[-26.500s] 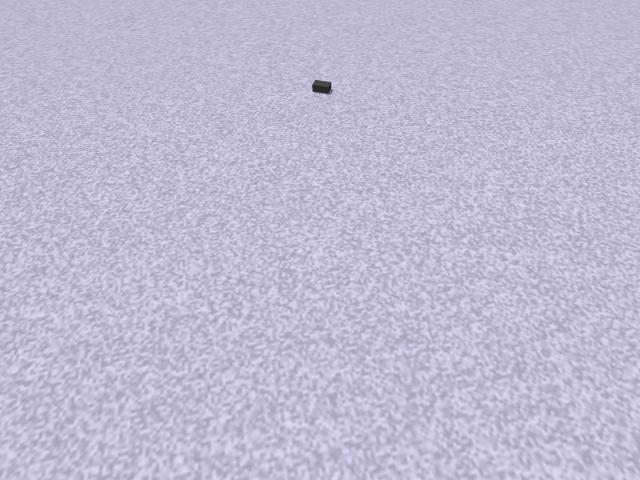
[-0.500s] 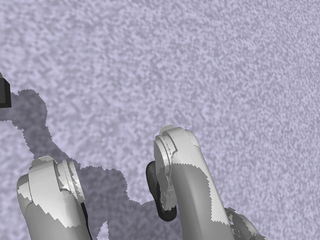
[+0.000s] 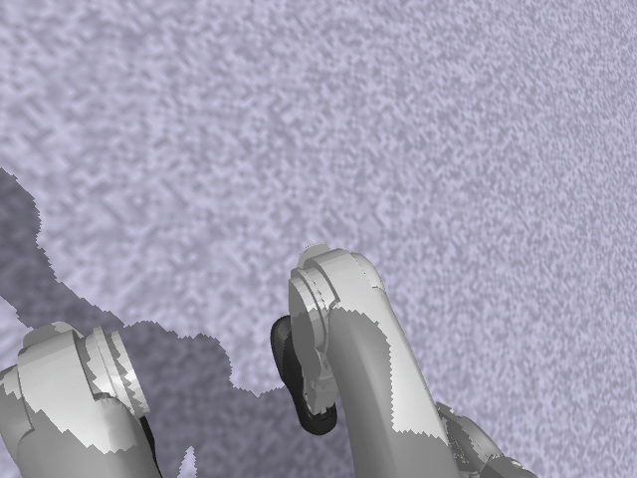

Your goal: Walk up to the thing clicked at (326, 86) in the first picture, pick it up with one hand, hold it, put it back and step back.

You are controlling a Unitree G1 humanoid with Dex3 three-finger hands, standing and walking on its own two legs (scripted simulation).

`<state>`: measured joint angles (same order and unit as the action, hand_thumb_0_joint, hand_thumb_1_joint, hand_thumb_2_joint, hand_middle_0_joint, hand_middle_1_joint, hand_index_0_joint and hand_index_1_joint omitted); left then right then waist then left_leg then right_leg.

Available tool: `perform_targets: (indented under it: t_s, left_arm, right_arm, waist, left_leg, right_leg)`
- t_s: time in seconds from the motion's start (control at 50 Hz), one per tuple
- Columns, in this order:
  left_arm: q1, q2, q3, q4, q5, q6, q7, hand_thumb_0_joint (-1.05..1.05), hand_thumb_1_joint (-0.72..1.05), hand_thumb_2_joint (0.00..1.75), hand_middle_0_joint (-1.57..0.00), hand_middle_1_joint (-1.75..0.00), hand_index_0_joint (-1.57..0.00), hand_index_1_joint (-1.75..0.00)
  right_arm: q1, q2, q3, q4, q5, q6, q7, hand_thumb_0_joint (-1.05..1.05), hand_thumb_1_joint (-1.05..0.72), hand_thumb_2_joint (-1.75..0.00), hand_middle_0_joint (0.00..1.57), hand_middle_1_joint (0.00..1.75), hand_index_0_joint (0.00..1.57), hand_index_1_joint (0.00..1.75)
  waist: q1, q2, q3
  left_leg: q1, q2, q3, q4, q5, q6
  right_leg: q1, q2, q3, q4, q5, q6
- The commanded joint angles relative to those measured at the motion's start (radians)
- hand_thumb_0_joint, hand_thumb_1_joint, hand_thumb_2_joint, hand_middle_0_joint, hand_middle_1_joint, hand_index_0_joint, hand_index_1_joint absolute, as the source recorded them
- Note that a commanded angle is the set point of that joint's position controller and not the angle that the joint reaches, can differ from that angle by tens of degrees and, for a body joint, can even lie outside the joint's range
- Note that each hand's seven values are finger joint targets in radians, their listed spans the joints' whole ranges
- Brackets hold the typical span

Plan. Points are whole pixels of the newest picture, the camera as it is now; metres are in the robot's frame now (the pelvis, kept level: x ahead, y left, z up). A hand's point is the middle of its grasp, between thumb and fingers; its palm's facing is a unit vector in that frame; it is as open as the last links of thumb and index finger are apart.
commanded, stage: rest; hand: left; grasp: from above
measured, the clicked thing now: out of the picture +0.47 +0.33 -0.26
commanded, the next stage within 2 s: open in 0.68 s
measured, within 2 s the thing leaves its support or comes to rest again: rests again in 0.36 s
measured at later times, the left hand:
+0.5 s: hand out of the picture +0.46 +0.32 -0.24, palm faces -0.49 -0.08 -0.87, open 8.9 cm
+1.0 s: hand out of the picture +0.46 +0.32 -0.25, palm faces -0.48 -0.08 -0.87, open 9.1 cm
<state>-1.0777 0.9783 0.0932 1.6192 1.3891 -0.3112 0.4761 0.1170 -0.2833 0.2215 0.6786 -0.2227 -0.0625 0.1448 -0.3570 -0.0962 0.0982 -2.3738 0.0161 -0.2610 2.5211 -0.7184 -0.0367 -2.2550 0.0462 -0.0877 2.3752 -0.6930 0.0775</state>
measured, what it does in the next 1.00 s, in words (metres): stands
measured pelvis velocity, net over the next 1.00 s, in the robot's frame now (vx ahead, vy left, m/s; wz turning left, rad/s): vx -0.01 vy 0.01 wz -0.04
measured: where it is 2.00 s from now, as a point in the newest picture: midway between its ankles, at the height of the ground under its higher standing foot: (231, 434)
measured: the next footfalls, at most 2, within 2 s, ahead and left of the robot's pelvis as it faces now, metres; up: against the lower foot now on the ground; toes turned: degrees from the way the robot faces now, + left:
none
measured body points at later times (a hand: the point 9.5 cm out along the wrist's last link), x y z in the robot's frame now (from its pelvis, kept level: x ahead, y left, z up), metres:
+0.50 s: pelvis +0.00 +0.00 +0.00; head +0.27 +0.13 +0.33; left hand +0.48 +0.32 -0.19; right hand +0.05 -0.25 -0.07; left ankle +0.06 +0.14 -0.27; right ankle +0.11 -0.13 -0.27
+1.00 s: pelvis -0.01 +0.01 -0.01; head +0.27 +0.14 +0.32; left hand +0.48 +0.32 -0.20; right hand +0.05 -0.25 -0.06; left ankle +0.06 +0.14 -0.27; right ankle +0.11 -0.13 -0.27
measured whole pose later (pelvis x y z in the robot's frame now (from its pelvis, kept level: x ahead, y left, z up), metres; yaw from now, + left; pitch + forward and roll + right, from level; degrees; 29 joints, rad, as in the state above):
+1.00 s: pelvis -0.01 +0.01 -0.01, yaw -2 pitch +28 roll -15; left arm -1.09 1.05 0.06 1.69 1.38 -0.30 0.53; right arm 0.09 -0.32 0.31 0.63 -0.26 -0.13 0.17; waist -0.39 -0.14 0.15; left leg -2.37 0.02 -0.30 2.56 -0.72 -0.02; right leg -2.23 0.06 -0.12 2.38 -0.68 0.08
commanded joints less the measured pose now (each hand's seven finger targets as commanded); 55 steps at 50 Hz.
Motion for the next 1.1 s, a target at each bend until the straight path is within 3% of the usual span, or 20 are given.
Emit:
perform_targets:
  t_s: [0.0, 0.02, 0.22, 0.26, 0.36, 0.42, 0.52, 0.56, 0.6, 0.66, 0.72, 0.76, 0.78, 0.82, 0.84, 0.9, 0.94, 0.98, 1.04, 1.08]
  left_arm:
    - [-0.283, 0.225, 0.005, -0.105, -0.016, 0.007, 0.056, 0.00, 0.79, 0.57, -1.09, -0.52, -1.13, -0.48]
    - [-0.313, 0.245, 0.015, -0.150, -0.023, 0.004, 0.059, 0.00, 0.78, 0.55, -1.09, -0.51, -1.13, -0.47]
    - [-0.281, 0.269, 0.012, -0.113, -0.038, 0.012, 0.067, 0.00, 0.74, 0.50, -1.05, -0.50, -1.10, -0.45]
    - [-0.283, 0.248, 0.001, -0.080, -0.036, 0.013, 0.067, 0.00, 0.73, 0.49, -1.04, -0.49, -1.09, -0.44]
    - [-0.278, 0.258, -0.007, -0.065, -0.035, 0.012, 0.070, 0.00, 0.73, 0.49, -1.05, -0.48, -1.09, -0.44]
    - [-0.307, 0.284, -0.002, -0.118, -0.034, 0.005, 0.077, 0.00, 0.70, 0.50, -1.04, -0.48, -1.07, -0.45]
    - [-0.277, 0.280, 0.002, -0.065, -0.033, 0.009, 0.087, 0.00, 0.71, 0.50, -1.04, -0.46, -1.07, -0.43]
    - [-0.281, 0.270, -0.017, -0.068, -0.031, 0.010, 0.085, 0.00, 0.70, 0.46, -1.02, -0.48, -1.06, -0.43]
    - [-0.295, 0.315, 0.009, -0.104, -0.028, 0.011, 0.096, 0.00, 0.72, 0.49, -1.04, -0.47, -1.08, -0.44]
    - [-0.242, 0.252, -0.019, 0.002, -0.035, 0.019, 0.091, 0.00, 0.72, 0.52, -1.05, -0.47, -1.08, -0.44]
    - [-0.309, 0.304, -0.008, -0.086, -0.029, 0.004, 0.096, 0.00, 0.69, 0.48, -1.02, -0.47, -1.06, -0.44]
    - [-0.252, 0.269, -0.027, -0.017, -0.032, 0.011, 0.092, 0.00, 0.70, 0.49, -1.03, -0.47, -1.06, -0.43]
    - [-0.266, 0.251, -0.038, -0.017, -0.042, 0.007, 0.092, 0.00, 0.62, 0.54, -0.95, -0.47, -0.98, -0.45]
    - [-0.281, 0.307, -0.011, -0.041, -0.034, 0.000, 0.099, 0.00, 0.46, 0.50, -0.82, -0.51, -0.86, -0.47]
    - [-0.281, 0.280, -0.032, -0.034, -0.027, 0.004, 0.095, 0.00, 0.38, 0.49, -0.77, -0.51, -0.81, -0.47]
    - [-0.282, 0.288, -0.019, -0.054, -0.037, 0.004, 0.097, 0.00, 0.22, 0.49, -0.67, -0.51, -0.70, -0.48]
    - [-0.310, 0.312, -0.014, -0.085, -0.032, 0.002, 0.102, 0.00, 0.16, 0.49, -0.60, -0.56, -0.64, -0.52]
    - [-0.238, 0.272, -0.023, 0.008, -0.038, 0.015, 0.100, 0.00, 0.09, 0.50, -0.55, -0.57, -0.59, -0.53]
    - [-0.299, 0.310, -0.019, -0.059, -0.033, 0.008, 0.105, 0.00, 0.00, 0.55, -0.48, -0.62, -0.52, -0.59]
    - [-0.280, 0.287, -0.027, -0.049, -0.035, 0.014, 0.103, 0.00, -0.03, 0.61, -0.47, -0.64, -0.49, -0.62]
  right_arm:
    - [0.205, -0.305, -0.086, 0.005, -0.012, -0.010, -0.009, 0.00, -0.91, -0.90, 0.20, 0.30, 0.20, 0.30]
    - [0.201, -0.315, -0.088, 0.003, -0.010, -0.009, -0.011, 0.00, -0.90, -0.90, 0.20, 0.30, 0.20, 0.30]
    - [0.181, -0.329, -0.067, -0.015, -0.015, -0.026, -0.006, 0.00, -0.91, -0.90, 0.20, 0.30, 0.20, 0.30]
    - [0.177, -0.335, -0.063, -0.022, -0.023, -0.031, -0.002, 0.00, -0.91, -0.90, 0.20, 0.30, 0.20, 0.30]
    - [0.179, -0.338, -0.049, -0.019, -0.024, -0.039, 0.001, 0.00, -0.91, -0.90, 0.20, 0.30, 0.20, 0.30]
    - [0.167, -0.341, -0.047, -0.020, -0.023, -0.045, 0.000, 0.00, -0.91, -0.90, 0.20, 0.30, 0.20, 0.30]
    - [0.163, -0.357, -0.041, -0.037, -0.029, -0.050, 0.006, 0.00, -0.91, -0.90, 0.20, 0.30, 0.20, 0.30]
    - [0.147, -0.344, -0.037, -0.033, -0.028, -0.057, 0.010, 0.00, -0.91, -0.90, 0.20, 0.30, 0.20, 0.30]
    - [0.170, -0.353, -0.034, -0.029, -0.030, -0.055, 0.009, 0.00, -0.91, -0.90, 0.20, 0.30, 0.20, 0.30]
    - [0.153, -0.353, -0.033, -0.032, -0.032, -0.057, 0.016, 0.00, -0.90, -0.90, 0.20, 0.30, 0.20, 0.30]
    - [0.150, -0.359, -0.024, -0.043, -0.035, -0.059, 0.012, 0.00, -0.91, -0.90, 0.20, 0.30, 0.20, 0.30]
    - [0.142, -0.355, -0.020, -0.038, -0.037, -0.060, 0.015, 0.00, -0.90, -0.90, 0.20, 0.30, 0.20, 0.30]
    - [0.151, -0.357, -0.020, -0.032, -0.035, -0.063, 0.018, 0.00, -0.90, -0.90, 0.20, 0.30, 0.20, 0.30]
    - [0.143, -0.365, -0.020, -0.039, -0.034, -0.065, 0.014, 0.00, -0.90, -0.90, 0.20, 0.30, 0.20, 0.30]
    - [0.155, -0.360, -0.018, -0.040, -0.038, -0.068, 0.017, 0.00, -0.90, -0.90, 0.20, 0.30, 0.20, 0.30]
    - [0.144, -0.364, -0.017, -0.043, -0.038, -0.071, 0.019, 0.00, -0.90, -0.90, 0.20, 0.30, 0.20, 0.30]
    - [0.144, -0.363, -0.017, -0.042, -0.035, -0.073, 0.017, 0.00, -0.90, -0.90, 0.20, 0.30, 0.20, 0.30]
    - [0.141, -0.365, -0.017, -0.045, -0.038, -0.079, 0.023, 0.00, -0.90, -0.90, 0.20, 0.30, 0.20, 0.30]
    - [0.146, -0.365, -0.014, -0.038, -0.034, -0.078, 0.019, 0.00, -0.90, -0.90, 0.20, 0.30, 0.20, 0.30]
    - [0.146, -0.362, -0.016, -0.040, -0.036, -0.079, 0.022, 0.00, -0.90, -0.90, 0.20, 0.30, 0.20, 0.30]
  waist:
    - [-0.038, 0.509, -0.667]
    - [-0.026, 0.521, -0.707]
    - [-0.027, 0.525, -0.670]
    - [-0.060, 0.502, -0.643]
    - [-0.060, 0.503, -0.601]
    - [-0.047, 0.528, -0.662]
    - [-0.071, 0.506, -0.624]
    - [-0.060, 0.526, -0.611]
    - [-0.048, 0.549, -0.658]
    - [-0.079, 0.502, -0.574]
    - [-0.065, 0.537, -0.629]
    - [-0.070, 0.507, -0.594]
    - [-0.085, 0.507, -0.567]
    - [-0.067, 0.524, -0.599]
    - [-0.078, 0.520, -0.584]
    - [-0.079, 0.506, -0.593]
    - [-0.065, 0.546, -0.624]
    - [-0.082, 0.489, -0.557]
    - [-0.069, 0.534, -0.602]
    - [-0.073, 0.534, -0.595]
  left_leg:
    - [0.568, 0.018, 0.145, -0.243, 0.263, 0.044]
    - [0.591, 0.019, 0.138, -0.247, 0.278, 0.041]
    - [0.568, 0.021, 0.131, -0.244, 0.263, 0.038]
    - [0.555, 0.023, 0.124, -0.233, 0.255, 0.040]
    - [0.531, 0.022, 0.126, -0.229, 0.244, 0.040]
    - [0.575, 0.028, 0.119, -0.227, 0.261, 0.039]
    - [0.551, 0.029, 0.110, -0.224, 0.269, 0.037]
    - [0.556, 0.030, 0.113, -0.225, 0.246, 0.038]
    - [0.578, 0.028, 0.113, -0.229, 0.281, 0.035]
    - [0.540, 0.032, 0.102, -0.229, 0.247, 0.035]
    - [0.557, 0.031, 0.104, -0.227, 0.264, 0.037]
    - [0.541, 0.032, 0.103, -0.224, 0.261, 0.039]
    - [0.524, 0.030, 0.104, -0.222, 0.248, 0.039]
    - [0.540, 0.031, 0.099, -0.233, 0.238, 0.035]
    - [0.538, 0.030, 0.105, -0.225, 0.231, 0.039]
    - [0.533, 0.032, 0.102, -0.223, 0.234, 0.039]
    - [0.562, 0.033, 0.100, -0.230, 0.252, 0.034]
    - [0.514, 0.031, 0.104, -0.218, 0.222, 0.040]
    - [0.532, 0.031, 0.102, -0.224, 0.234, 0.037]
    - [0.542, 0.033, 0.098, -0.230, 0.238, 0.033]
  right_leg:
    - [0.324, 0.033, -0.145, -0.188, 0.298, -0.095]
    - [0.324, 0.033, -0.151, -0.187, 0.306, -0.097]
    - [0.338, 0.035, -0.161, -0.182, 0.299, -0.098]
    - [0.326, 0.038, -0.168, -0.180, 0.297, -0.095]
    - [0.328, 0.037, -0.167, -0.183, 0.291, -0.095]
    - [0.344, 0.042, -0.166, -0.182, 0.305, -0.095]
    - [0.339, 0.042, -0.178, -0.176, 0.309, -0.094]
    - [0.330, 0.046, -0.173, -0.176, 0.295, -0.093]
    - [0.361, 0.041, -0.175, -0.173, 0.324, -0.092]
    - [0.317, 0.045, -0.185, -0.167, 0.294, -0.092]
    - [0.360, 0.044, -0.177, -0.178, 0.316, -0.091]
    - [0.347, 0.049, -0.180, -0.175, 0.312, -0.089]
    - [0.332, 0.046, -0.182, -0.173, 0.305, -0.089]
    - [0.343, 0.047, -0.182, -0.176, 0.290, -0.092]
    - [0.342, 0.046, -0.179, -0.175, 0.292, -0.090]
    - [0.353, 0.049, -0.179, -0.180, 0.291, -0.087]
    - [0.349, 0.047, -0.181, -0.175, 0.303, -0.091]
    - [0.336, 0.046, -0.183, -0.175, 0.285, -0.086]
    - [0.345, 0.047, -0.181, -0.177, 0.296, -0.091]
    - [0.338, 0.048, -0.185, -0.170, 0.294, -0.092]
